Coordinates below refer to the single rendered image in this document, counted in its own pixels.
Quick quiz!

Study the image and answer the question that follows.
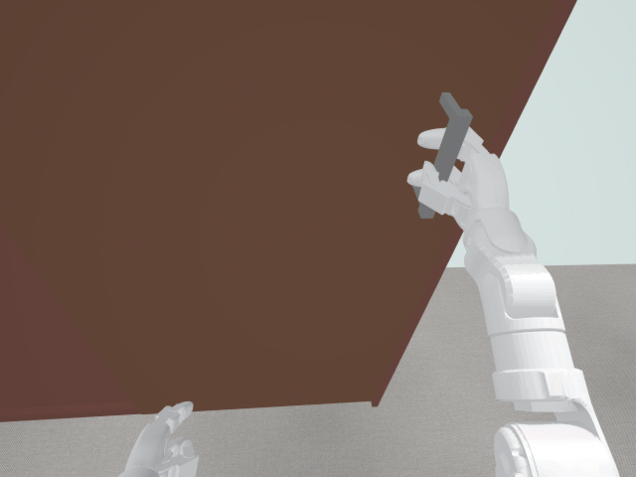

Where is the robot right hand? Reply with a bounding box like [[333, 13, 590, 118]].
[[407, 126, 510, 232]]

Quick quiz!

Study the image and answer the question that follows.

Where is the wardrobe door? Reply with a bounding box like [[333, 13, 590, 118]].
[[0, 223, 131, 408], [0, 0, 556, 414]]

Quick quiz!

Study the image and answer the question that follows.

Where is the robot left hand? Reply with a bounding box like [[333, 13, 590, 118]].
[[125, 401, 199, 477]]

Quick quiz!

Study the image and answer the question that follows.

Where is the handle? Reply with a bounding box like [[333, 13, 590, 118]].
[[412, 92, 473, 219]]

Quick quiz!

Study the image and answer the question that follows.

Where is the right robot upper arm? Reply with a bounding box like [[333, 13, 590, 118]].
[[494, 421, 616, 477]]

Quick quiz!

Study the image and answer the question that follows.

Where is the robot right forearm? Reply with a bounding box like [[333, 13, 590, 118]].
[[463, 208, 620, 477]]

